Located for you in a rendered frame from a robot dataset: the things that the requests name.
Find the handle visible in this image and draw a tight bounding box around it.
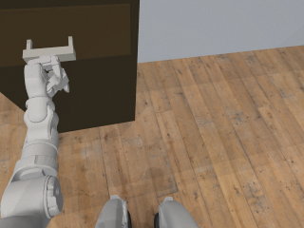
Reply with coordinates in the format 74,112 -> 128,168
22,36 -> 76,63

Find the robot left forearm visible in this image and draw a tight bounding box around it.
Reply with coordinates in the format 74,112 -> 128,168
0,96 -> 59,219

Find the robot left hand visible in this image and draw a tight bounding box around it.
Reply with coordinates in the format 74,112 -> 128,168
24,52 -> 69,100

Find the right robot thigh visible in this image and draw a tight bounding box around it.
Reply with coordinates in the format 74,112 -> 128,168
158,200 -> 200,228

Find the robot left upper arm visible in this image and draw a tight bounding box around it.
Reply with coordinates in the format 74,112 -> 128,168
0,175 -> 64,228

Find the cabinet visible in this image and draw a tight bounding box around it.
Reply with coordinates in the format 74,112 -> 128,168
0,0 -> 140,134

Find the robot thigh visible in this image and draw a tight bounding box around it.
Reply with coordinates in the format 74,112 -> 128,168
95,199 -> 128,228
158,200 -> 200,228

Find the left robot thigh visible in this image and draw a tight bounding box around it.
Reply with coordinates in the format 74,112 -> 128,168
95,199 -> 128,228

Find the drawer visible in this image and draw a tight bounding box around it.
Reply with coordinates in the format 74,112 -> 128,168
0,3 -> 131,67

